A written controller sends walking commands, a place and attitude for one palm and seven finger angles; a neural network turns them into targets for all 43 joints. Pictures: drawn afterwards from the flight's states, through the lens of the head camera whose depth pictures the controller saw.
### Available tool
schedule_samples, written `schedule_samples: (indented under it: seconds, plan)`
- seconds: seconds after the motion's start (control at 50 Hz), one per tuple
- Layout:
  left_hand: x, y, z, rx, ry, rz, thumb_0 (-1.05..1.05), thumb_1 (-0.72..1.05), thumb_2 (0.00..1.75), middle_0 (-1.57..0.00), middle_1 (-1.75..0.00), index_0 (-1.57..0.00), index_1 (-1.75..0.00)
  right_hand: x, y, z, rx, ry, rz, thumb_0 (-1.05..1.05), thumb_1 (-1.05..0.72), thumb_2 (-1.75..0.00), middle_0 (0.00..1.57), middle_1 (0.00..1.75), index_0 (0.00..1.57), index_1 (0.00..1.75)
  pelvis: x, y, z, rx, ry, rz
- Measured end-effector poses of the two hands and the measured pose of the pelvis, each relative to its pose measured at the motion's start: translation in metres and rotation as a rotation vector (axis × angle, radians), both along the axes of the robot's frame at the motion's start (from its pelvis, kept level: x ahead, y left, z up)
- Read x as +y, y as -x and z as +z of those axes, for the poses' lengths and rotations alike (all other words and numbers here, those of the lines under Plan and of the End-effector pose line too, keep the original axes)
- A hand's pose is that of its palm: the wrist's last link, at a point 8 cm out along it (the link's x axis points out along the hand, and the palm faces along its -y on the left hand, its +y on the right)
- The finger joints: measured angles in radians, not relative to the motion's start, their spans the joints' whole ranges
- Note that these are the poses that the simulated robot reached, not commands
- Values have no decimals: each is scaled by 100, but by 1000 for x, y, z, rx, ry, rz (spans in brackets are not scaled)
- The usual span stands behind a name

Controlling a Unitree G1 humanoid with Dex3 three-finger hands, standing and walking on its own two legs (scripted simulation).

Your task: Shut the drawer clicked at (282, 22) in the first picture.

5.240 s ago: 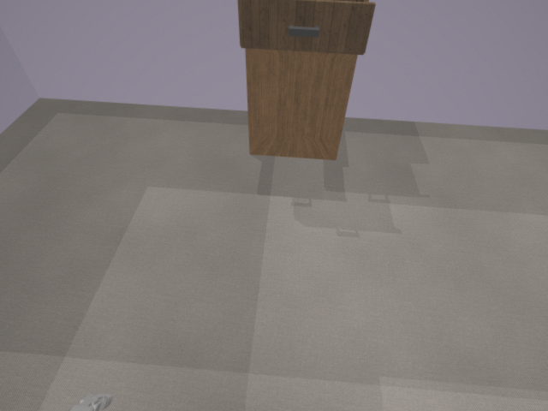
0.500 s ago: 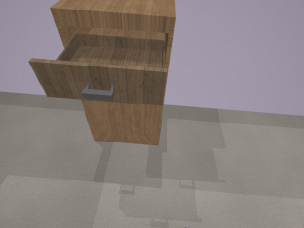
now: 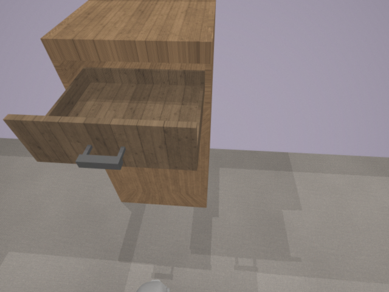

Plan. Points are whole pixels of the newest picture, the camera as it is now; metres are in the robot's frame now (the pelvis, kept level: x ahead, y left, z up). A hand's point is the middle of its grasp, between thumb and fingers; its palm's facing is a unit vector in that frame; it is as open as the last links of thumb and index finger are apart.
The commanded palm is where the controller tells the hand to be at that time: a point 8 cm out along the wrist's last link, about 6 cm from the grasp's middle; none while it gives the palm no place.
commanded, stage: take the last steps up to it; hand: left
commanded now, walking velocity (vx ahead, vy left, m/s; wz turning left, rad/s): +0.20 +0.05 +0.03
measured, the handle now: (102, 155) +0.41 +0.26 +0.04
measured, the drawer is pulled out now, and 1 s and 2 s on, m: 0.28 0.28 0.28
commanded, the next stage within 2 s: come to a stop and stand still in 0.12 s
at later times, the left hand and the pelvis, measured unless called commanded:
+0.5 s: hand out of the picture +0.12 +0.25 -0.19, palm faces +0.03 -0.98 -0.18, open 7.4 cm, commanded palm none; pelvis +0.09 +0.07 +0.00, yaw -2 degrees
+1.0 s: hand out of the picture +0.13 +0.18 -0.18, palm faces -0.06 -0.97 -0.25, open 7.3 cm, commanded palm none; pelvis +0.06 +0.00 -0.02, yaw -2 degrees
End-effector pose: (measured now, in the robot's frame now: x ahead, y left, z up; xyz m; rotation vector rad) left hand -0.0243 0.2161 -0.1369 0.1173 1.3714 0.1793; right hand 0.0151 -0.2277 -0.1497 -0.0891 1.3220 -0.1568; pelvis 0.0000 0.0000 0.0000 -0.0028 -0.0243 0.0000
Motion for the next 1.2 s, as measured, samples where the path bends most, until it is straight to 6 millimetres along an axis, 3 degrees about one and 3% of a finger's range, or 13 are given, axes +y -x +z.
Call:
schedule_samples:
  seconds: [0.1,0.22,0.3,0.36,0.5,0.64,0.8,0.94,1.08,1.2]
  plan:
    - [1,13,-8,99,51,60,0,91,90,-20,-30,-20,-30,13,-68,6,-56,28,65,1,-93,-90,20,30,19,30,18,-30,-3,6,14,5]
    - [24,9,-31,215,100,101,0,90,90,-20,-30,-21,-30,51,-144,7,-150,69,126,1,-92,-90,20,30,19,30,49,-70,-19,5,21,3]
    - [48,-27,-33,211,84,53,1,90,90,-20,-30,-20,-30,74,-156,13,-175,73,94,0,-91,-90,20,30,20,30,63,-86,-14,-10,13,-29]
    - [63,-66,-31,151,62,16,1,91,90,-20,-30,-20,-30,76,-160,21,-183,99,47,-2,-94,-90,20,30,20,30,70,-92,-8,-12,12,-33]
    - [86,-142,-26,-3,10,-31,0,91,90,-20,-30,-20,-30,66,-143,25,-106,133,14,-2,-95,-90,20,30,20,30,70,-93,-4,-2,19,-36]
    - [83,-172,-17,-66,-33,-82,0,91,90,-19,-30,-20,-30,47,-99,18,-28,118,-41,0,-92,-90,20,30,20,30,53,-82,-4,13,23,-50]
    - [49,-164,-18,-117,-79,-179,0,91,90,-20,-30,-20,-30,11,-50,-13,-5,56,-82,1,-91,-90,20,30,20,30,22,-62,-23,2,-6,-53]
    - [20,-154,-11,-157,-69,-166,1,92,90,-20,-30,-21,-30,3,-17,-25,30,7,-92,1,-91,-90,20,30,20,30,6,-59,-24,-32,-15,-30]
    - [9,-138,-10,-124,-61,-148,0,92,90,-20,-30,-21,-30,3,-2,-23,84,-19,-82,1,-91,-90,20,30,20,30,-6,-58,-20,-24,-17,-36]
    - [1,-119,-14,-51,-33,-120,1,91,90,-20,-30,-21,-30,3,-4,-15,122,-19,-63,1,-91,-90,20,30,20,30,-10,-65,-16,-10,-13,-33]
